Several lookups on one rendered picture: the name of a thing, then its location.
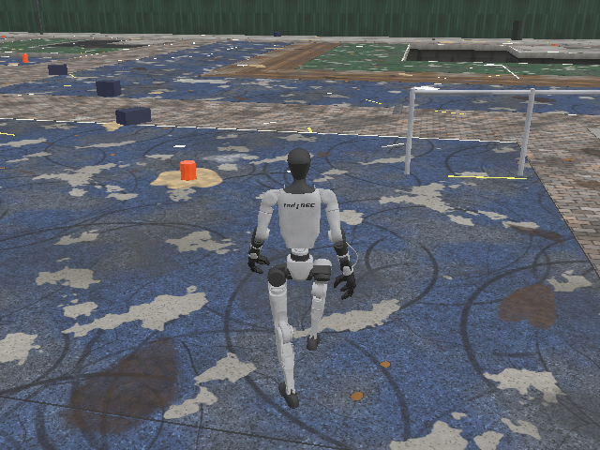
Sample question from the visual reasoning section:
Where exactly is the robot right forearm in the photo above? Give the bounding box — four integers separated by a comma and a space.
334, 228, 353, 276

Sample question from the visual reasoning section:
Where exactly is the right robot hand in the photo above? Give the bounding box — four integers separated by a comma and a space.
334, 272, 356, 300

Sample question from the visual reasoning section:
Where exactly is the robot left foot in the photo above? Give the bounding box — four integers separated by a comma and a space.
278, 382, 299, 409

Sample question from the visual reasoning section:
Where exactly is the left robot hand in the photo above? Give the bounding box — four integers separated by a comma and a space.
247, 255, 270, 274

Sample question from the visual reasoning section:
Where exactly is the robot left forearm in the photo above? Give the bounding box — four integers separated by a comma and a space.
248, 226, 264, 259

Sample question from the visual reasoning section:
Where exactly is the robot left upper arm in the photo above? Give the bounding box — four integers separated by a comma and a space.
255, 189, 280, 240

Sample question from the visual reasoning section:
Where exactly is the robot foot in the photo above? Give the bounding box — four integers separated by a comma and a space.
307, 335, 320, 351
278, 382, 299, 409

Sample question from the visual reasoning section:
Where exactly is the robot right foot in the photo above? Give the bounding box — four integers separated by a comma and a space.
307, 335, 320, 351

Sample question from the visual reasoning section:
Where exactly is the robot right upper arm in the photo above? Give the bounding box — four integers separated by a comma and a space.
319, 188, 343, 243

